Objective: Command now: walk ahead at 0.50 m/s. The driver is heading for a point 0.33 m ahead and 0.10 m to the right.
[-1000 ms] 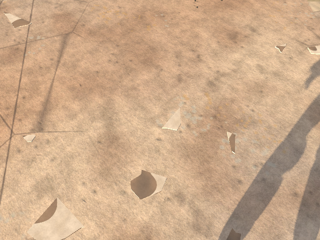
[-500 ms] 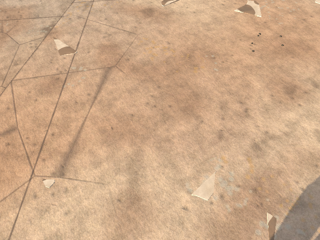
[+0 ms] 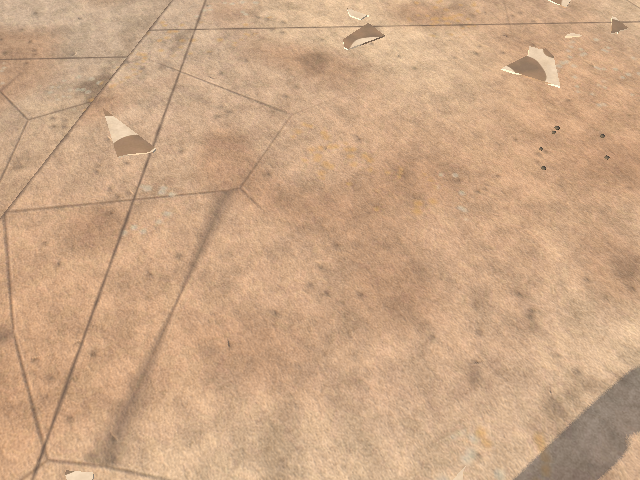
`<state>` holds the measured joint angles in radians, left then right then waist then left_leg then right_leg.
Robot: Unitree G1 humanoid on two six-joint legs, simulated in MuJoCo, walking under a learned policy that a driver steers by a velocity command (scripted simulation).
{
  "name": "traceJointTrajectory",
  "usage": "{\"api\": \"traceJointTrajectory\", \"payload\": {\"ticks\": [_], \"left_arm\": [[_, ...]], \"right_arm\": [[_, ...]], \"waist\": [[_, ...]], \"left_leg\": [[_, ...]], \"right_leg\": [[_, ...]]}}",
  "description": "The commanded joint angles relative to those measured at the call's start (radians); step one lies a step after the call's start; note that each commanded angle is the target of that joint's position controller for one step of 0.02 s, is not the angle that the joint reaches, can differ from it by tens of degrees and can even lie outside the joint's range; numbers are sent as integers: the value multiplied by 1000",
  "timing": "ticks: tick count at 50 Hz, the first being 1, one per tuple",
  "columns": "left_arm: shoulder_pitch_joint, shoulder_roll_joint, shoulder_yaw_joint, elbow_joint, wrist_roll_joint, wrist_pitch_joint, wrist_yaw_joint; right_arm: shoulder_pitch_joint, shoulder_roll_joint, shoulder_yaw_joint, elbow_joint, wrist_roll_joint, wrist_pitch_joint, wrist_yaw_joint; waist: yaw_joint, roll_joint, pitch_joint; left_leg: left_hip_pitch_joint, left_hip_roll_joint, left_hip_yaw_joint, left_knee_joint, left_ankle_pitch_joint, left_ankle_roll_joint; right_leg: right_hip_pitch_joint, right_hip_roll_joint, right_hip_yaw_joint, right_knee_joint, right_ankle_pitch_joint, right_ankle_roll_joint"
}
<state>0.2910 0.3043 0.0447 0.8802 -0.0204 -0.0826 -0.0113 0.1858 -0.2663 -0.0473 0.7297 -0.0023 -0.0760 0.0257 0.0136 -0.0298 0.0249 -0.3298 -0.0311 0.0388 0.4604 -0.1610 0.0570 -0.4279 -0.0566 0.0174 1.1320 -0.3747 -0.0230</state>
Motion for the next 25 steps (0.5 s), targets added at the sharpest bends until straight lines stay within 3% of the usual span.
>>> {"api": "traceJointTrajectory", "payload": {"ticks": [1, 4, 8, 10, 13, 15, 16, 17, 18, 19, 20, 21, 22, 23, 24, 25], "left_arm": [[17, 68, 21, -62, 8, 4, 4], [-45, 53, 18, -84, 15, 18, 8], [-163, 30, 7, -111, 8, 11, -8], [-227, 23, 2, -135, 3, 8, -17], [-295, 19, -1, -175, 17, 1, -32], [-277, 38, 6, -183, 22, -5, -44], [-228, 61, 15, -171, 26, -7, -45], [-129, 85, 29, -141, 32, -10, -43], [-37, 142, 49, -115, 37, -11, -33], [61, 227, 63, -104, 58, -2, -18], [67, 188, 44, -96, 52, 10, -13], [70, 136, 35, -105, 29, 24, -17], [-19, 122, 30, -112, 19, 29, -15], [-92, 86, 19, -120, 21, 31, -13], [-149, 59, 10, -123, 27, 32, -10], [-186, 60, 12, -121, 40, 35, -10]], "right_arm": [[23, -111, -31, -33, -3, -22, 3], [45, -141, -40, -3, -3, -33, -6], [81, -157, -43, 31, -6, -32, -20], [116, -172, -47, 53, -3, -31, -25], [156, -168, -44, 95, 6, -9, -31], [152, -183, -46, 108, 11, 9, -37], [138, -194, -49, 109, 14, 16, -41], [113, -198, -49, 108, 19, 23, -45], [138, -178, -41, 107, 10, 23, -47], [207, -118, -16, 84, -27, 9, -43], [346, -42, 13, 126, -15, 0, -25], [284, -148, -15, 147, 16, 3, -19], [177, -160, -20, 111, 38, 11, -22], [120, -143, -18, 105, 29, 25, -36], [107, -134, -22, 106, 15, 44, -50], [130, -116, -21, 112, 10, 64, -57]], "waist": [[4, 127, -54], [8, 98, -19], [-37, 82, 12], [-67, 74, 28], [-79, 65, 45], [-57, 96, 9], [-27, 111, -25], [30, 107, -78], [64, 60, -153], [55, -100, -312], [12, -233, -489], [65, -100, -501], [52, -73, -337], [30, -14, -226], [-4, -10, -164], [-38, -51, -140]], "left_leg": [[166, 258, -298, -289, 100, 188], [149, 253, -208, -332, 181, 198], [165, 219, -65, -353, 197, 146], [198, 233, -29, -362, 179, 134], [283, 247, -5, -274, 386, 117], [345, 264, -13, -186, 531, 94], [370, 259, -17, -122, 626, 78], [371, 229, 0, -5, 708, 50], [309, 171, 36, 162, 640, 4], [38, 92, 51, 480, 206, -53], [-174, -22, -55, 763, -554, -101], [-182, 19, -165, 820, -558, -97], [-263, 60, -128, 801, -505, -95], [-272, 94, -106, 738, -443, -101], [-210, 123, -108, 664, -387, -107], [-113, 132, -101, 600, -338, -112]], "right_leg": [[-183, -88, 43, -23, 90, 12], [-239, -96, 42, -143, 217, 39], [-214, -67, 24, -386, 457, 33], [-201, -46, 11, -462, 504, 23], [-185, -13, -11, -566, 478, 0], [-139, 15, -22, -599, 408, -24], [-77, 39, -33, -616, 380, -38], [49, 72, -57, -664, 418, -57], [233, 43, -34, -684, 668, -84], [598, -179, 197, -554, 1133, -192], [806, -382, 488, -580, 1261, -373], [732, -324, 451, -628, 1083, -346], [601, -281, 340, -672, 938, -300], [452, -237, 281, -721, 819, -265], [304, -210, 233, -769, 719, -241], [181, -185, 197, -815, 638, -227]]}}
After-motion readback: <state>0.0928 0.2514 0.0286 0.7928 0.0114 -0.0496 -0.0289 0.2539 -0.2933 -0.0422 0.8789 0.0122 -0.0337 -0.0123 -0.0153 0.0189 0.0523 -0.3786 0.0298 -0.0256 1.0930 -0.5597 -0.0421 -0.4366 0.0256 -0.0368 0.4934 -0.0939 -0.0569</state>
